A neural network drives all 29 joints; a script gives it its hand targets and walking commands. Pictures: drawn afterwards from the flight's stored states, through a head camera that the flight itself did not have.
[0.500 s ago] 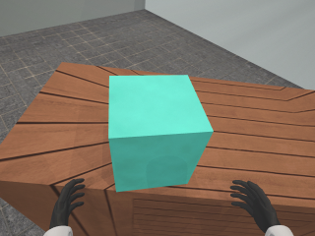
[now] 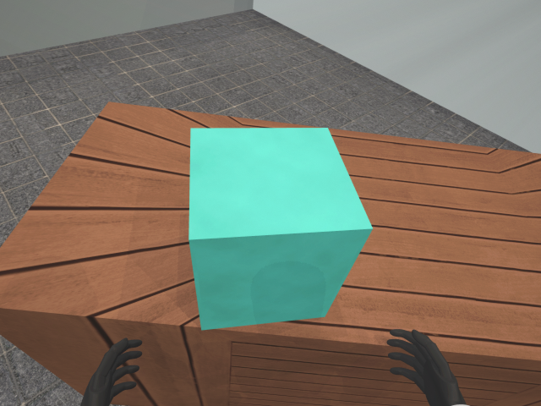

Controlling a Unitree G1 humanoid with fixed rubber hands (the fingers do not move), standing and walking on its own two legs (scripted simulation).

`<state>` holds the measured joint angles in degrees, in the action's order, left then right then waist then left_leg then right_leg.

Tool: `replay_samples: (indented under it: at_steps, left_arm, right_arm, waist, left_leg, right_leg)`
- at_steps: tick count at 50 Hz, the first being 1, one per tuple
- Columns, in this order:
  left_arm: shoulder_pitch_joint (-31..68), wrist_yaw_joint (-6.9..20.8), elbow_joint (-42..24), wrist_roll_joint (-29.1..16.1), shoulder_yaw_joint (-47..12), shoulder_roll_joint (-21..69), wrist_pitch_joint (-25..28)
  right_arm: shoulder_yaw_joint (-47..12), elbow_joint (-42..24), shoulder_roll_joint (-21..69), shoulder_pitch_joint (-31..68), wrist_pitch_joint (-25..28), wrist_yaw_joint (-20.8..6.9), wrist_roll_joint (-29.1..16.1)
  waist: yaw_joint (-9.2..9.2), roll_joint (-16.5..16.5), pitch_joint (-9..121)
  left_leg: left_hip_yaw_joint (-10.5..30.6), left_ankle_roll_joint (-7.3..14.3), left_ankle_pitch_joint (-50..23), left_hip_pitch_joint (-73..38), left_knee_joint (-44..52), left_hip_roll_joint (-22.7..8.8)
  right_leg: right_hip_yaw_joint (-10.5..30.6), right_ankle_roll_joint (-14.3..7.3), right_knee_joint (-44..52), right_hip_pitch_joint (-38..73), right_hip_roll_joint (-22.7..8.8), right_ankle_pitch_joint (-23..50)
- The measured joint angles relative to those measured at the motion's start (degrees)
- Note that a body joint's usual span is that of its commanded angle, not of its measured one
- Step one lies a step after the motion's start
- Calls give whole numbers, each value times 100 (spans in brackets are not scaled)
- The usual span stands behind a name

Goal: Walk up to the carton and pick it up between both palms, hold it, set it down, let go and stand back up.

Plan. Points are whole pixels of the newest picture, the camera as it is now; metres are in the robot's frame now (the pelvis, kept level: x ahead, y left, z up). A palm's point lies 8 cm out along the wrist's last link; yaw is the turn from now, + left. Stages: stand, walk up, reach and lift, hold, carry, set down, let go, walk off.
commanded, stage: set down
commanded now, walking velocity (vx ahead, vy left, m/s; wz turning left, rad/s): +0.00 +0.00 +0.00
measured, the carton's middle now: (263, 230) +0.38 +0.00 +0.05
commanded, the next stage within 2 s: let go in 0.68 s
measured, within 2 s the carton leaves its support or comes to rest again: neither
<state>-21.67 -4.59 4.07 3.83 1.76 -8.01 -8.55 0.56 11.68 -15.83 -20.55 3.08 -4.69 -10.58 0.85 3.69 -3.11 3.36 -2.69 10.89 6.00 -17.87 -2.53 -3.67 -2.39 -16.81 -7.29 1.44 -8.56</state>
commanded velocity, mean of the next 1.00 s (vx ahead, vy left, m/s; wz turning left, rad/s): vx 0.00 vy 0.00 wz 0.00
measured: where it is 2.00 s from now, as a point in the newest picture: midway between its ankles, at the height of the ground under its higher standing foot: outside the picture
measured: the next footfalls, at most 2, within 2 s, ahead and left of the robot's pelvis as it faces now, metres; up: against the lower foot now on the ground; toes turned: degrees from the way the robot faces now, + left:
none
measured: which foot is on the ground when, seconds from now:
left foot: down 0.00-1.00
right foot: down 0.00-1.00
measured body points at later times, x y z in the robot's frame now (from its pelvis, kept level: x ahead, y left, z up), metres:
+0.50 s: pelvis +0.00 +0.00 +0.00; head +0.03 +0.04 +0.45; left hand +0.18 +0.22 -0.08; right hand +0.17 -0.23 -0.01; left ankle -0.01 +0.15 -0.75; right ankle +0.01 -0.09 -0.75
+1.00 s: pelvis +0.00 +0.00 +0.00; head +0.01 +0.04 +0.45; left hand +0.18 +0.22 -0.09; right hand +0.17 -0.23 -0.01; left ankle -0.01 +0.15 -0.75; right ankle +0.01 -0.09 -0.75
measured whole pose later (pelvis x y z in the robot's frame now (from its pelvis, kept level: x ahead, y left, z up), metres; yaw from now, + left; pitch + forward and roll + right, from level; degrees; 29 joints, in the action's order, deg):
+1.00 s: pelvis +0.00 +0.00 +0.00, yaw +0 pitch -3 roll +0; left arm -14.1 -0.8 21.1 3.8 1.8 -10.9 -10.3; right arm 0.3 19.8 -11.9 -17.1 10.2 -2.0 -4.5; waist 3.1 5.1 -4.1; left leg 3.4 -2.5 11.3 3.4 -17.9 -2.2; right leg -3.6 -2.2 -16.8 -4.6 1.1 -9.0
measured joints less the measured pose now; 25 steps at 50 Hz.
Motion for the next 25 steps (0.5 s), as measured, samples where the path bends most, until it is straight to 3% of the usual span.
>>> replay_samples:
  at_steps: [25]
  left_arm:
    - [446, 343, 1196, -1, -1, -266, -38]
  right_arm:
    - [-13, 398, 343, 40, 634, 314, 457]
  waist:
    - [95, 117, -88]
  left_leg:
    - [-1, 4, 41, -85, 0, 20]
  right_leg:
    - [3, 21, 0, 87, -20, -42]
